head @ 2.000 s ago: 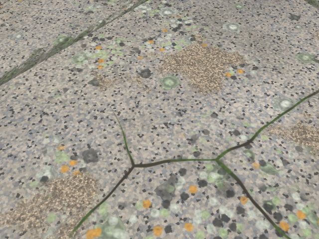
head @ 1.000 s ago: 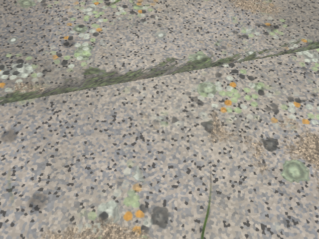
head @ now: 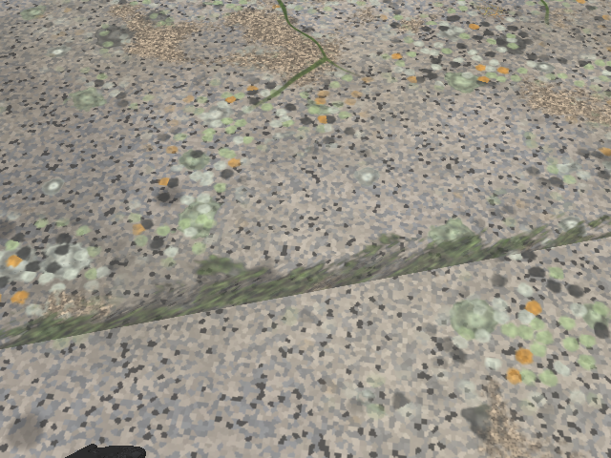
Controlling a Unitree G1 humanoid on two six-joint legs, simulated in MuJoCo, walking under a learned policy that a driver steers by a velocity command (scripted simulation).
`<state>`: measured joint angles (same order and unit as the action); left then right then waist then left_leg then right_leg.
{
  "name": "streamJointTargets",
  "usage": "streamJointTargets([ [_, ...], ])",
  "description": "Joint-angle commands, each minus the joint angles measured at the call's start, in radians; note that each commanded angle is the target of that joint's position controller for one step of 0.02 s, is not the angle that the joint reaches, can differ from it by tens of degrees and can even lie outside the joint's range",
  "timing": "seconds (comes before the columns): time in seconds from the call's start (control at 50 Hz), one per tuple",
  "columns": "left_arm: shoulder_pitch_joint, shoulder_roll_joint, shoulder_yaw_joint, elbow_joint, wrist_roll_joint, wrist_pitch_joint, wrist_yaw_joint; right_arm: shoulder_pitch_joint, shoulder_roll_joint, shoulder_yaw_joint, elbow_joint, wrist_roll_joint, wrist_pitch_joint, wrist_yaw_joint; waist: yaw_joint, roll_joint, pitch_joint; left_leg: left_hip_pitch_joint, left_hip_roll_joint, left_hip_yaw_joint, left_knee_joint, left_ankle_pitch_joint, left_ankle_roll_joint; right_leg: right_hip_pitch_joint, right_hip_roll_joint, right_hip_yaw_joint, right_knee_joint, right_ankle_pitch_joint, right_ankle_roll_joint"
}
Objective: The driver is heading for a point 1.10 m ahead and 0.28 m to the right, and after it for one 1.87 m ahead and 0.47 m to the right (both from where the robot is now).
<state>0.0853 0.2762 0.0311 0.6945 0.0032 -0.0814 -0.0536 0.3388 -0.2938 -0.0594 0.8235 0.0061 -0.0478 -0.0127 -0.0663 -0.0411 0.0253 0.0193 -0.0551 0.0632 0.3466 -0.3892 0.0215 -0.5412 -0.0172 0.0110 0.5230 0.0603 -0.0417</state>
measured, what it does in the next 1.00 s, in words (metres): walks ahead, turning right: left foot, then right foot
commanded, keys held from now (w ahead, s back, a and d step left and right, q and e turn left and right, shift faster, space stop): e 0.48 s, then w+e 0.24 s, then w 0.28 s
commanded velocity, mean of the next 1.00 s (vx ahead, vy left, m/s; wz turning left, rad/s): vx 0.20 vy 0.00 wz -0.46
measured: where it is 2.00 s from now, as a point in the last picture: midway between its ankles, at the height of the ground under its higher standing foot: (426, 357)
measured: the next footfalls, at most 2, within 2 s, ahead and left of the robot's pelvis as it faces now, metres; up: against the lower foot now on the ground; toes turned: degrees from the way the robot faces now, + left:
left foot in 0.44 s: +0.20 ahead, +0.13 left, +0.00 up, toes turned -20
right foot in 0.90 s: +0.16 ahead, -0.17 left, +0.00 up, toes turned -31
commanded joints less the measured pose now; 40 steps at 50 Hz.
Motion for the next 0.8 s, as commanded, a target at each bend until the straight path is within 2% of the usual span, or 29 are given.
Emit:
streamJointTargets([
  [0.02,0.222,0.238,0.086,-0.024,0.009,-0.001,0.011,-0.033,-0.14,-0.031,-0.086,-0.017,0.008,-0.025,0.14,-0.031,-0.194,-0.17,0.14,0.019,0.476,0.635,0.013,0.429,-0.057,0.102,-0.025,0.35,-0.084],
  [0.04,0.201,0.301,0.088,-0.055,0.014,0.008,0.018,0.129,-0.038,0.004,-0.099,-0.043,0.004,-0.013,0.042,-0.253,-0.325,-0.54,-0.026,0.002,0.874,-0.204,-0.064,0.774,-0.322,0.494,0.01,0.593,-0.301],
  [0.06,0.222,0.225,0.073,-0.076,0.001,0.019,0.02,0.115,-0.101,0.001,-0.081,-0.031,0.001,0.001,0.1,-0.16,-0.457,-0.601,-0.03,-0.161,1.006,-0.294,-0.068,0.802,-0.345,0.642,-0.075,0.401,-0.347],
  [0.08,0.169,0.194,0.066,-0.094,-0.003,0.027,0.022,0.018,-0.145,-0.013,-0.105,0.001,0.006,0.005,0.117,-0.085,-0.359,-0.657,0.011,-0.18,1.032,-0.22,-0.059,0.712,-0.295,0.548,-0.109,0.241,-0.307],
  [0.1,0.129,0.172,0.062,-0.095,-0.01,0.037,0.027,-0.047,-0.139,-0.011,-0.121,0.003,0.016,-0.003,0.107,-0.009,-0.261,-0.681,0.043,-0.164,0.987,-0.147,-0.058,0.594,-0.252,0.481,-0.139,0.098,-0.261],
  [0.12,0.099,0.16,0.057,-0.101,-0.011,0.046,0.034,-0.081,-0.141,-0.014,-0.128,-0.006,0.028,-0.013,0.092,0.019,-0.189,-0.666,0.068,-0.164,0.927,-0.1,-0.061,0.466,-0.228,0.443,-0.173,0.023,-0.24],
  [0.16,0.054,0.162,0.06,-0.115,0.007,0.059,0.041,-0.07,-0.129,-0.016,-0.134,-0.01,0.048,-0.022,0.043,-0.038,-0.135,-0.552,0.077,-0.159,0.779,-0.056,-0.064,0.285,-0.164,0.392,-0.223,-0.073,-0.21],
  [0.2,0.044,0.174,0.069,-0.123,0.012,0.066,0.049,-0.058,-0.099,-0.009,-0.124,-0.015,0.05,-0.03,0.036,-0.069,-0.141,-0.494,0.055,-0.136,0.652,-0.05,-0.079,0.229,-0.135,0.355,-0.225,-0.031,-0.21],
  [0.22,0.052,0.186,0.075,-0.123,0.009,0.069,0.056,-0.066,-0.093,-0.007,-0.124,-0.017,0.05,-0.032,0.041,-0.068,-0.156,-0.481,0.05,-0.139,0.61,-0.033,-0.087,0.228,-0.133,0.357,-0.22,-0.031,-0.213],
  [0.26,0.05,0.198,0.083,-0.13,-0.001,0.08,0.068,-0.09,-0.09,-0.006,-0.126,-0.017,0.052,-0.03,0.051,-0.065,-0.177,-0.45,0.046,-0.151,0.542,0.034,-0.096,0.214,-0.121,0.366,-0.221,-0.135,-0.201],
  [0.3,0.043,0.199,0.086,-0.136,-0.005,0.092,0.076,-0.121,-0.09,-0.008,-0.135,-0.013,0.053,-0.026,0.061,-0.078,-0.164,-0.43,0.038,-0.156,0.484,0.075,-0.098,0.188,-0.106,0.388,-0.23,-0.267,-0.183],
  [0.38,0.061,0.192,0.088,-0.139,-0.008,0.113,0.079,-0.153,-0.093,-0.013,-0.149,-0.006,0.032,-0.012,0.076,-0.108,-0.139,-0.39,0.022,-0.158,0.334,0.075,-0.079,0.216,-0.097,0.46,-0.208,-0.343,-0.158],
  [0.42,0.05,0.184,0.086,-0.143,-0.018,0.124,0.082,-0.111,-0.093,-0.021,-0.136,-0.001,0.02,-0.004,0.045,-0.11,-0.13,-0.286,0.019,-0.136,0.144,0.162,-0.05,0.2,-0.068,0.468,-0.163,-0.342,-0.123],
  [0.44,0.076,0.161,0.08,-0.138,-0.023,0.126,0.083,-0.086,-0.128,-0.034,-0.132,-0.008,0.017,-0.006,0.04,-0.076,-0.128,-0.196,0.09,-0.176,0.05,0.193,-0.018,0.147,-0.024,0.437,-0.107,-0.408,-0.079],
  [0.46,0.108,0.111,0.068,-0.146,-0.02,0.125,0.08,-0.084,-0.216,-0.053,-0.143,-0.032,0.023,-0.013,0.067,0.128,-0.125,-0.117,0.313,-0.391,-0.03,0.17,0.079,0.011,0.079,0.288,0.103,-0.567,-0.013],
  [0.48,0.088,0.142,0.08,-0.176,-0.021,0.11,0.078,-0.115,-0.244,-0.063,-0.142,-0.064,0.03,-0.009,0.075,0.356,-0.078,-0.202,0.446,-0.599,-0.093,0.272,0.214,-0.099,0.17,0.127,0.338,-0.665,0.032],
  [0.5,0.117,0.21,0.101,-0.149,-0.01,0.105,0.077,-0.164,-0.183,-0.047,-0.174,-0.06,0.026,-0.014,0.079,0.251,-0.084,-0.207,0.436,-0.556,-0.095,0.179,0.22,-0.103,0.099,0.153,0.498,-0.592,0.057],
  [0.52,0.132,0.216,0.108,-0.127,-0.016,0.11,0.075,-0.198,-0.142,-0.037,-0.18,-0.04,0.025,-0.021,0.09,0.2,-0.071,-0.207,0.371,-0.464,-0.096,0.05,0.167,-0.118,0.085,0.133,0.545,-0.507,0.066],
  [0.54,0.154,0.189,0.103,-0.109,-0.012,0.119,0.078,-0.212,-0.129,-0.033,-0.185,-0.017,0.024,-0.028,0.091,0.196,-0.066,-0.169,0.32,-0.408,-0.098,-0.026,0.128,-0.152,0.075,0.108,0.596,-0.448,0.083],
  [0.56,0.153,0.17,0.097,-0.11,-0.009,0.122,0.074,-0.196,-0.122,-0.029,-0.179,-0.005,0.023,-0.032,0.072,0.203,-0.046,-0.145,0.318,-0.383,-0.11,-0.046,0.126,-0.2,0.057,0.097,0.652,-0.411,0.095],
  [0.62,0.073,0.13,0.08,-0.147,-0.021,0.108,0.059,-0.115,-0.13,-0.03,-0.166,-0.014,0.017,-0.039,0.016,0.196,-0.019,-0.092,0.303,-0.3,-0.156,-0.076,0.128,-0.249,0.019,0.034,0.623,-0.351,0.114],
  [0.66,0.024,0.115,0.073,-0.171,-0.021,0.097,0.055,-0.065,-0.144,-0.037,-0.154,-0.014,0.011,-0.037,-0.018,0.193,-0.011,-0.042,0.321,-0.281,-0.171,-0.069,0.139,-0.263,-0.002,0.029,0.539,-0.333,0.121],
  [0.72,0.006,0.093,0.061,-0.188,-0.022,0.085,0.041,-0.053,-0.173,-0.05,-0.145,-0.009,0.001,-0.027,-0.023,0.199,-0.004,-0.049,0.344,-0.221,-0.184,-0.019,0.146,-0.196,-0.029,0.009,0.396,-0.317,0.11],
  [0.76,0.004,0.069,0.049,-0.189,-0.022,0.076,0.033,-0.053,-0.184,-0.055,-0.135,-0.002,-0.005,-0.015,-0.018,0.197,0.007,-0.122,0.34,-0.173,-0.192,0.017,0.148,-0.075,-0.032,-0.016,0.281,-0.331,0.085],
  [0.8,0.018,0.07,0.045,-0.179,-0.023,0.069,0.025,-0.05,-0.191,-0.058,-0.12,0.008,-0.01,0.002,-0.008,0.201,0.018,-0.181,0.334,-0.136,-0.186,0.04,0.152,0.044,-0.019,-0.047,0.19,-0.364,0.057],
])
